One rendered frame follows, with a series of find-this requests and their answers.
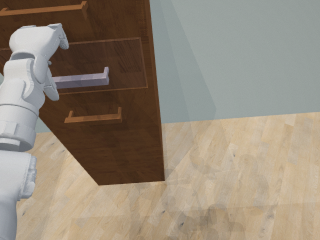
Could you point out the handle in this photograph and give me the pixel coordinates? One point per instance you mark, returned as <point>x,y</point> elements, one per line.
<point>43,16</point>
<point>93,120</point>
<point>84,80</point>

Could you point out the drawer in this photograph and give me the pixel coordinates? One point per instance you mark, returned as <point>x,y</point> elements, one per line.
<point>123,56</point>

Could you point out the cabinet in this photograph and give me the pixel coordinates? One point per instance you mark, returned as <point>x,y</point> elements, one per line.
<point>117,153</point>

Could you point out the left robot hand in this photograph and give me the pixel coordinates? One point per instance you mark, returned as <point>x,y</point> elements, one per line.
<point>45,41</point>

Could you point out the robot left forearm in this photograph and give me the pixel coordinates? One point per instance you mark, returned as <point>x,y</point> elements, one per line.
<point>21,97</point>

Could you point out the left robot upper arm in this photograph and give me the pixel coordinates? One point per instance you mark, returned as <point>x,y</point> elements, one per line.
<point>17,181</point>

